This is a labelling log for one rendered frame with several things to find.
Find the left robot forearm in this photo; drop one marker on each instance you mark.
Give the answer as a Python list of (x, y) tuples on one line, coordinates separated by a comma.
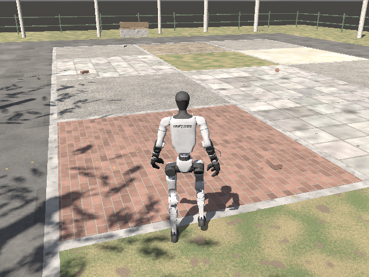
[(156, 152)]

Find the right robot thigh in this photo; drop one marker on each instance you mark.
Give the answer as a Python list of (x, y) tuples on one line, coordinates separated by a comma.
[(198, 169)]

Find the robot right foot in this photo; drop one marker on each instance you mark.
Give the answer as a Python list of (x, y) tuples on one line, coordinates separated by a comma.
[(201, 222)]

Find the robot left upper arm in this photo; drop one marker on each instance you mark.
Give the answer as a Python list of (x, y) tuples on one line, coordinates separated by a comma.
[(162, 132)]

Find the robot right hand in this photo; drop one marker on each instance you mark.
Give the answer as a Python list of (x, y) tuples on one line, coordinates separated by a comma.
[(216, 168)]

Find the right robot forearm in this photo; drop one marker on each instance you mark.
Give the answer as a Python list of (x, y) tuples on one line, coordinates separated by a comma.
[(212, 154)]

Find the robot left hand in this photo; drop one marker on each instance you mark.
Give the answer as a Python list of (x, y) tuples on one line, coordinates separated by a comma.
[(159, 160)]

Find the robot right upper arm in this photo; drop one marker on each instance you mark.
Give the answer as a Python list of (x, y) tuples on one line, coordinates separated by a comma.
[(204, 131)]

